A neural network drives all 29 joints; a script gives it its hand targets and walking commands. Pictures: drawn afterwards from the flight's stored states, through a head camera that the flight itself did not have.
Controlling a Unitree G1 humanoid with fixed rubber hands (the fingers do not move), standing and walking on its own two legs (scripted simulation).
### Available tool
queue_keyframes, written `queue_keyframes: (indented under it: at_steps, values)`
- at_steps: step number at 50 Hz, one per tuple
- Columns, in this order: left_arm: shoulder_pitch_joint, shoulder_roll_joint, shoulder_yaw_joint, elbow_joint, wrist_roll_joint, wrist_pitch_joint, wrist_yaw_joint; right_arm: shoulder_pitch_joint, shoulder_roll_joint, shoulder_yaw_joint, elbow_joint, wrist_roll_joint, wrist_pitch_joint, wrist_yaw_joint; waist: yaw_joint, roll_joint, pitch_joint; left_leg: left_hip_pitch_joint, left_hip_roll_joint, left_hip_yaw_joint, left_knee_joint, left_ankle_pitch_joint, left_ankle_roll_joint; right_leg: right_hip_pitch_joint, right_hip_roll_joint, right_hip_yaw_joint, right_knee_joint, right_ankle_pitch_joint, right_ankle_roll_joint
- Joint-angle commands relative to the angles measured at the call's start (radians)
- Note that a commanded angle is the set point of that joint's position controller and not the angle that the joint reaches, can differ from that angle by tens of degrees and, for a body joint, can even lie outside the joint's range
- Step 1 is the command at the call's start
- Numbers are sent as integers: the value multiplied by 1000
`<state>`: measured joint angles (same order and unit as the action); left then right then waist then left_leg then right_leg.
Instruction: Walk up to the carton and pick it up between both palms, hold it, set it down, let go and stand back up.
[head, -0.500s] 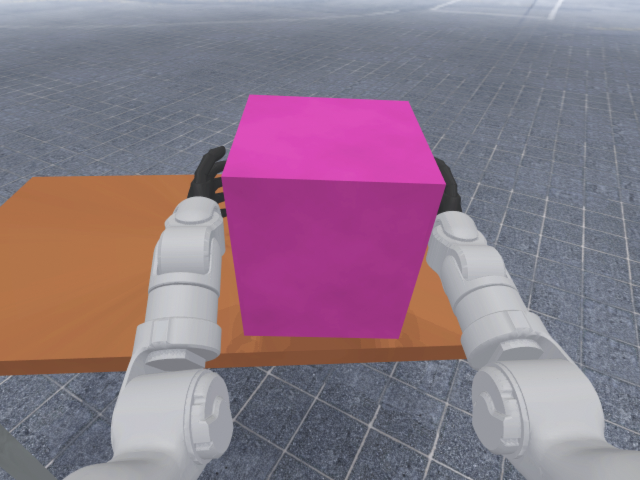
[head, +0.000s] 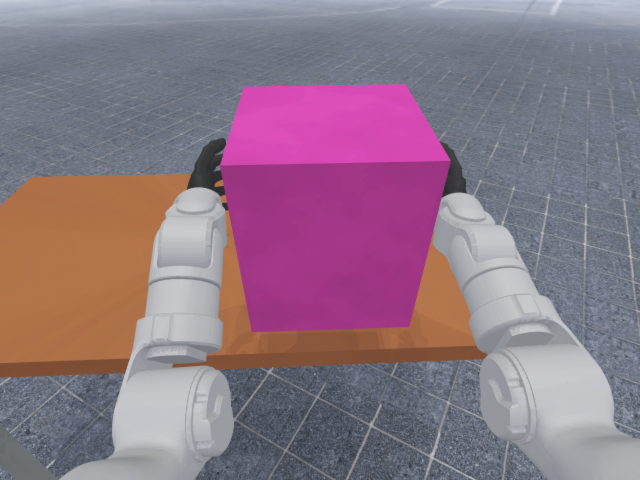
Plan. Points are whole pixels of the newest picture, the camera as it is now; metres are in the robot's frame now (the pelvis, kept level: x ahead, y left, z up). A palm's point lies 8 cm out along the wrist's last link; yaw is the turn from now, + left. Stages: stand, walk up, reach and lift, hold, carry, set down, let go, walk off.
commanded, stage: reach and lift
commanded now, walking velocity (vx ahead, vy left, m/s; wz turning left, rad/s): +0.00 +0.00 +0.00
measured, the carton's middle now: (328, 209) +0.41 -0.01 +0.19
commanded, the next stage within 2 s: hold in 0.46 s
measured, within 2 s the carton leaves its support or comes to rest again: neither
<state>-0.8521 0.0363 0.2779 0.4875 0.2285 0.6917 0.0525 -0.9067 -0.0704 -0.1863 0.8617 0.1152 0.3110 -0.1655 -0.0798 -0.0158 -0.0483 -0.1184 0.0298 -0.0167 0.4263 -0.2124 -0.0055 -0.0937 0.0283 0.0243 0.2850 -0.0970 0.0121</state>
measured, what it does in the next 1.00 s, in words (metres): stands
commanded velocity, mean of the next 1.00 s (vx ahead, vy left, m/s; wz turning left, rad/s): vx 0.00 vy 0.00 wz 0.00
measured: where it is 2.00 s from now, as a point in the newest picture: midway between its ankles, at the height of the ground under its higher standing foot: outside the picture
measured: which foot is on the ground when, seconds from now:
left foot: down 0.00-1.00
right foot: down 0.00-1.00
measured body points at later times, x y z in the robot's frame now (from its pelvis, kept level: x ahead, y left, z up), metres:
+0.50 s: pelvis +0.00 +0.00 +0.00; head -0.06 +0.02 +0.45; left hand +0.40 +0.14 +0.24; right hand +0.40 -0.16 +0.23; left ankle +0.02 +0.12 -0.75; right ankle +0.04 -0.13 -0.75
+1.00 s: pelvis +0.00 +0.00 +0.00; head -0.07 +0.02 +0.45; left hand +0.39 +0.14 +0.26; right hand +0.39 -0.16 +0.26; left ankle +0.02 +0.12 -0.75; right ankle +0.04 -0.13 -0.75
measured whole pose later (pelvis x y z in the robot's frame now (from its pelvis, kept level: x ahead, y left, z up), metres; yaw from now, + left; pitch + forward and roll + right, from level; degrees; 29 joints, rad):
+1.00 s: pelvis +0.00 +0.00 +0.00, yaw +0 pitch -6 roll -2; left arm -0.86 0.04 0.29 0.30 0.23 0.83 0.04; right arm -0.93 -0.11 -0.11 0.67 0.21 0.48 -0.21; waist -0.08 -0.01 -0.06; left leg -0.12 0.03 -0.02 0.43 -0.21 -0.01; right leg -0.09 0.03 0.02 0.29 -0.09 0.01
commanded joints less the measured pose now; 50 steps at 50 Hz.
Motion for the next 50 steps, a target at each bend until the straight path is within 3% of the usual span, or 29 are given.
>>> queue_keyframes:
  at_steps: [1, 2, 5, 6, 7, 8, 9, 12, 13, 14, 15, 16, 17, 18, 20, 21, 22, 24, 27, 28, 30, 33, 34, 36, 39, 42, 43, 45, 50]
  values:
    - [-764, -689, -390, -189, -129, -59, -80, -1027, 633, 461, -454, 269, -39, 145, 96, 76, -527, 165, -57, 2, -48, 368, -39, 143, 66, -76, -14, 81, 2]
    - [-779, -693, -416, -204, -146, -56, -78, -1047, 638, 470, -510, 277, -46, 139, 96, 92, -547, 152, -62, 6, -40, 368, -43, 159, 68, -73, -6, 98, 2]
    - [-810, -680, -385, -211, -139, -59, -89, -999, 631, 437, -426, 269, -17, 135, 60, 75, -510, 128, -72, 7, -62, 271, -37, 163, 56, -71, -14, 48, 10]
    - [-780, -677, -366, -181, -128, -45, -92, -1045, 645, 448, -477, 271, -22, 133, 87, 72, -500, 107, -64, 11, -67, 267, -31, 155, 58, -64, -14, 47, 4]
    - [-790, -647, -334, -134, -107, -43, -100, -1018, 637, 438, -403, 258, -8, 133, 89, 43, -419, 72, -70, 19, -87, 209, -20, 157, 58, -68, -22, 12, 6]
    - [-748, -646, -311, -158, -97, -34, -100, -1040, 636, 444, -450, 283, -10, 135, 108, 30, -447, 76, -69, 18, -92, 243, -7, 174, 59, -71, -12, 46, 7]
    - [-800, -664, -356, -153, -116, -32, -102, -1030, 620, 429, -401, 267, -2, 134, 72, 75, -455, 81, -70, 18, -88, 211, -25, 162, 54, -70, -19, 21, 6]
    - [-842, -664, -408, -228, -166, -44, -102, -1055, 622, 443, -487, 280, -7, 127, 60, 77, -541, 119, -66, 11, -66, 280, -32, 169, 63, -64, -16, 62, 0]
    - [-816, -659, -369, -162, -143, -40, -103, -1059, 627, 422, -442, 266, 4, 128, 67, 60, -500, 95, -62, 7, -73, 260, -31, 159, 61, -70, -20, 33, 2]
    - [-852, -684, -398, -232, -161, -46, -102, -1080, 645, 441, -510, 289, -2, 122, 65, 68, -545, 116, -68, 9, -66, 284, -33, 169, 59, -68, -18, 53, 2]
    - [-847, -655, -395, -260, -156, -47, -94, -1032, 650, 457, -476, 284, 2, 121, 65, 65, -551, 108, -69, 17, -66, 295, -35, 201, 63, -71, -7, 91, 6]
    - [-824, -681, -407, -253, -159, -39, -94, -1000, 626, 439, -474, 294, 14, 120, 37, 113, -535, 136, -67, 2, -58, 333, -54, 169, 61, -72, -10, 90, 4]
    - [-807, -686, -420, -272, -175, -36, -93, -1011, 630, 458, -497, 309, 15, 125, 61, 90, -571, 150, -58, -1, -46, 373, -53, 179, 72, -68, -6, 107, 3]
    - [-844, -656, -368, -203, -142, -35, -97, -1019, 625, 446, -407, 301, 32, 128, 67, 85, -468, 98, -66, 2, -68, 282, -39, 163, 57, -67, -13, 52, 5]
    - [-799, -663, -372, -215, -137, -19, -107, -995, 624, 443, -449, 287, 33, 122, 57, 81, -503, 109, -71, 9, -79, 287, -37, 189, 60, -67, -12, 75, 6]
    - [-769, -650, -371, -239, -126, -14, -107, -1012, 625, 464, -501, 306, 31, 117, 81, 61, -543, 113, -71, 17, -68, 318, -29, 215, 60, -56, -4, 115, 14]
    - [-791, -666, -406, -300, -149, -13, -106, -971, 626, 473, -501, 314, 37, 108, 42, 99, -552, 122, -70, 9, -59, 364, -42, 234, 63, -65, 3, 160, 12]
    - [-747, -641, -352, -212, -131, 1, -115, -1005, 630, 482, -506, 321, 53, 104, 76, 57, -491, 79, -77, 9, -75, 291, -23, 228, 60, -54, -15, 113, 10]
    - [-842, -656, -399, -285, -154, -9, -111, -1045, 665, 500, -558, 327, 57, 107, 77, 55, -568, 87, -72, 6, -71, 291, -27, 223, 66, -56, 3, 101, 10]
    - [-824, -670, -417, -291, -168, -3, -111, -1005, 635, 486, -544, 324, 63, 104, 36, 87, -581, 113, -73, 4, -66, 328, -38, 234, 64, -63, 2, 126, 7]
    - [-813, -683, -423, -264, -180, 4, -107, -1065, 628, 475, -597, 334, 66, 96, 54, 87, -576, 86, -80, 4, -60, 281, -40, 217, 65, -56, -2, 98, 9]
    - [-790, -659, -397, -291, -147, 21, -113, -971, 623, 486, -489, 343, 99, 96, 52, 104, -510, 96, -67, -3, -69, 319, -43, 219, 68, -53, 3, 106, 3]
    - [-781, -646, -372, -214, -134, 33, -118, -999, 607, 465, -492, 334, 99, 100, 55, 102, -473, 55, -70, 1, -90, 230, -34, 189, 64, -54, -6, 48, 2]
    - [-806, -680, -430, -332, -156, 33, -115, -1001, 622, 495, -564, 346, 90, 101, 48, 116, -576, 114, -72, 2, -70, 336, -49, 227, 67, -59, 14, 124, 8]
    - [-760, -652, -378, -281, -130, 44, -127, -946, 589, 471, -487, 346, 121, 89, 36, 106, -502, 93, -72, 0, -68, 334, -47, 237, 69, -51, -9, 118, 4]
    - [-770, -660, -435, -376, -176, 41, -125, -993, 622, 532, -663, 384, 114, 78, 38, 76, -640, 114, -75, -3, -45, 406, -41, 301, 74, -45, 15, 226, 13]
    - [-786, -651, -424, -374, -165, 39, -122, -966, 631, 537, -600, 384, 130, 78, 41, 73, -592, 97, -82, -1, -48, 398, -40, 286, 72, -45, 15, 221, 19]
    - [-801, -668, -461, -386, -182, 41, -122, -1003, 647, 549, -679, 394, 128, 70, 49, 79, -648, 123, -79, -3, -37, 401, -46, 282, 77, -36, 19, 219, 10]
    - [-778, -647, -373, -262, -125, 75, -151, -960, 589, 468, -504, 338, 169, 74, 24, 106, -461, 23, -72, 8, -117, 173, -41, 239, 69, -52, -6, 29, 1]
